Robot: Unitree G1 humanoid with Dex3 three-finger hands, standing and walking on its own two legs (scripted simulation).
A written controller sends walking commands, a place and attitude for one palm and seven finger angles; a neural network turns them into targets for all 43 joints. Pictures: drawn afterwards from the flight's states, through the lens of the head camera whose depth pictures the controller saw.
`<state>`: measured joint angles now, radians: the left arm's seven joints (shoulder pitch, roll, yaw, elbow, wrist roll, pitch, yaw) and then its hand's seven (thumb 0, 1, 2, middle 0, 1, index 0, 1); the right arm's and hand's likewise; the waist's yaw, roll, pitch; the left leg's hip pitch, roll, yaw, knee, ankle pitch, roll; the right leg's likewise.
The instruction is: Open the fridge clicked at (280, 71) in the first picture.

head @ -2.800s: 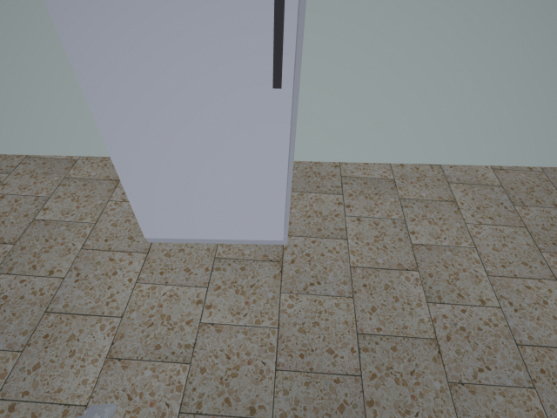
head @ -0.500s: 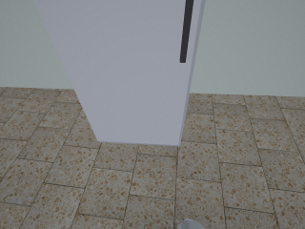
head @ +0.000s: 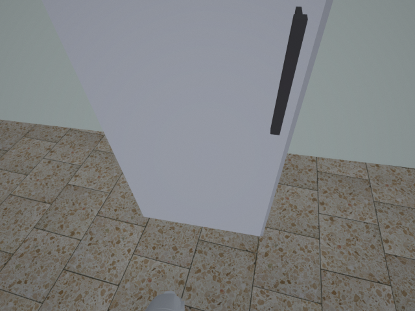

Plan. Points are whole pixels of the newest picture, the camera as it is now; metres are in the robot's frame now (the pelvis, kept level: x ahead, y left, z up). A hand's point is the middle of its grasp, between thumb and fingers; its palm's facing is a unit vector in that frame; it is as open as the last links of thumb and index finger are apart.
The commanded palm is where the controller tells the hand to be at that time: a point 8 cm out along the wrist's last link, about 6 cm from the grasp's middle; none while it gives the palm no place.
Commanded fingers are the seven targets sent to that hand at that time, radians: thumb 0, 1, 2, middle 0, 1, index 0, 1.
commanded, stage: come to a stop and stand still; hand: right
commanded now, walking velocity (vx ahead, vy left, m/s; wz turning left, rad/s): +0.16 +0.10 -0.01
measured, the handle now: (285, 79) +0.55 -0.11 +0.18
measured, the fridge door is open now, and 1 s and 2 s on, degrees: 0 0 0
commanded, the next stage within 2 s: look again from close up in 1.78 s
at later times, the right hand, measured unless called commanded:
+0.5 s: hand out of the picture +0.11 -0.18 -0.19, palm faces +0.11 +0.97 -0.23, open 7.3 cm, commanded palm none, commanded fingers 0.00 -0.90 -0.90 0.20 0.30 0.20 0.30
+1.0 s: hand out of the picture -0.03 -0.23 -0.19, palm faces +0.06 +0.99 -0.15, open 7.4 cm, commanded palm none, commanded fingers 0.00 -0.90 -0.90 0.20 0.30 0.20 0.30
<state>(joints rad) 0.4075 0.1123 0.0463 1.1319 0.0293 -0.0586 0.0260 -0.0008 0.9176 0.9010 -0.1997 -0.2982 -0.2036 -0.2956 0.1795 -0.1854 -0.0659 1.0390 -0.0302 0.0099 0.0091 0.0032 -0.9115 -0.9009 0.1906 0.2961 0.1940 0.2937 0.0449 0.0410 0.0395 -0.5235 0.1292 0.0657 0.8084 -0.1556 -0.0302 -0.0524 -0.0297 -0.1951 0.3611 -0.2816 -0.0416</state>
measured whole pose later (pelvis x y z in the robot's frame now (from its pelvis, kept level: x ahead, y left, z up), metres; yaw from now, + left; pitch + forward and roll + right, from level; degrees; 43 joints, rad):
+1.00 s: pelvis +0.01 -0.05 +0.01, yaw -1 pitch +0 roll +3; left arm 0.35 0.10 0.03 1.11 0.02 -0.01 0.07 0.01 0.91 0.90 -0.20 -0.30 -0.21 -0.30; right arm 0.35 -0.22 -0.09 1.11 -0.03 0.09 -0.01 0.01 -0.91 -0.90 0.19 0.30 0.20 0.29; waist 0.02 0.06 0.03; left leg -0.37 0.01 -0.05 0.98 -0.30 -0.07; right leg -0.17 -0.02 -0.11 0.34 -0.18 -0.08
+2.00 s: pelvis +0.01 +0.03 -0.01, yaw -1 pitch -2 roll +1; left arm 0.23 0.17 0.03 1.07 0.01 -0.02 0.04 0.01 0.92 0.90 -0.20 -0.30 -0.20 -0.30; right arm 0.36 -0.09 0.00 1.12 -0.02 -0.05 -0.06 0.00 -0.91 -0.90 0.20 0.30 0.20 0.29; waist 0.00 -0.03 0.05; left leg -0.15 -0.02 0.06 0.46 -0.28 0.02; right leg -0.23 -0.06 -0.04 0.53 -0.25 0.01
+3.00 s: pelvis -0.04 +0.01 -0.01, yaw -4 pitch -1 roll +1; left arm 0.28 0.18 0.01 1.08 0.02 -0.01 0.01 0.01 0.91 0.90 -0.20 -0.30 -0.20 -0.30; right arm 0.35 -0.17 0.00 1.07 -0.02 -0.01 -0.02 0.01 -0.91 -0.90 0.20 0.30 0.20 0.29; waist 0.00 0.01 0.00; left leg -0.24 0.02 0.04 0.48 -0.22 -0.01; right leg -0.30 0.01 -0.03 0.47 -0.15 -0.03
